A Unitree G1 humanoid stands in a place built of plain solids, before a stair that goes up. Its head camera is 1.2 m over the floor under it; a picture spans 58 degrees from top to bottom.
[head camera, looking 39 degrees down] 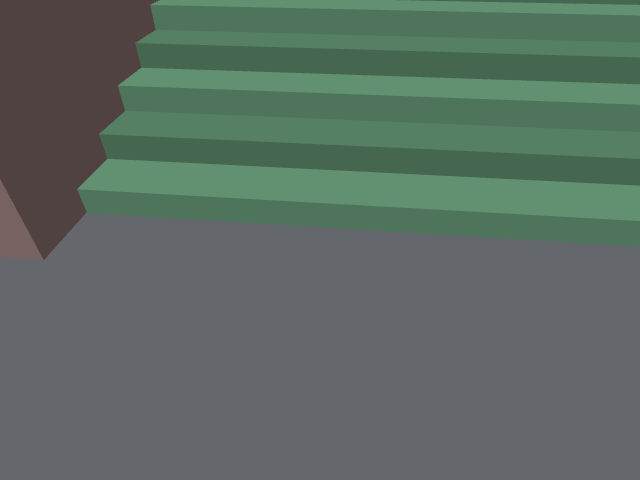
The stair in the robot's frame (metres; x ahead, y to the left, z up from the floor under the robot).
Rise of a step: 0.14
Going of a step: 0.29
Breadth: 3.95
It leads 6 degrees to the right of straight ahead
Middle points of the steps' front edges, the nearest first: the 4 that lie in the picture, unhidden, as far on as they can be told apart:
1.49 -0.85 0.14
1.78 -0.88 0.27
2.06 -0.91 0.41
2.35 -0.94 0.54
